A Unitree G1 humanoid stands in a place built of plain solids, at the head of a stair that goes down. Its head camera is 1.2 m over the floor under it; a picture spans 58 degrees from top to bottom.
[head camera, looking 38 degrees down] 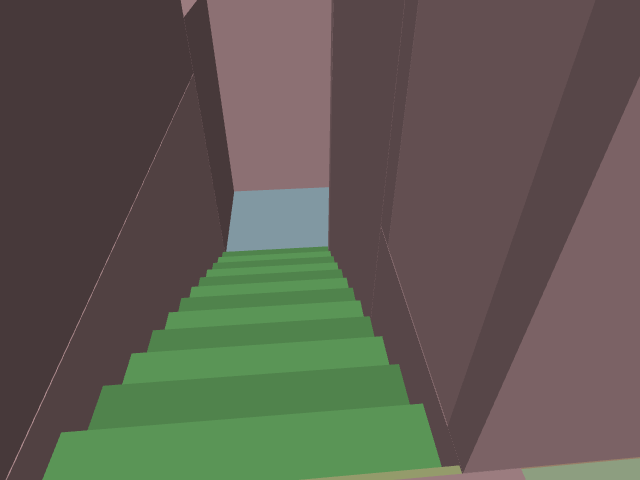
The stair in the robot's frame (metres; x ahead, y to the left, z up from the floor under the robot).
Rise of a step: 0.16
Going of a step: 0.28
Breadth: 1.20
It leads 5 degrees to the left of straight ahead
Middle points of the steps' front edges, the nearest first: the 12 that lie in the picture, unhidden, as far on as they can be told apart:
0.78 0.24 -0.16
1.06 0.27 -0.32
1.33 0.29 -0.48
1.61 0.32 -0.64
1.89 0.34 -0.80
2.17 0.36 -0.97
2.45 0.39 -1.13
2.73 0.41 -1.29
3.01 0.44 -1.45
3.29 0.46 -1.61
3.57 0.48 -1.77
3.85 0.51 -1.94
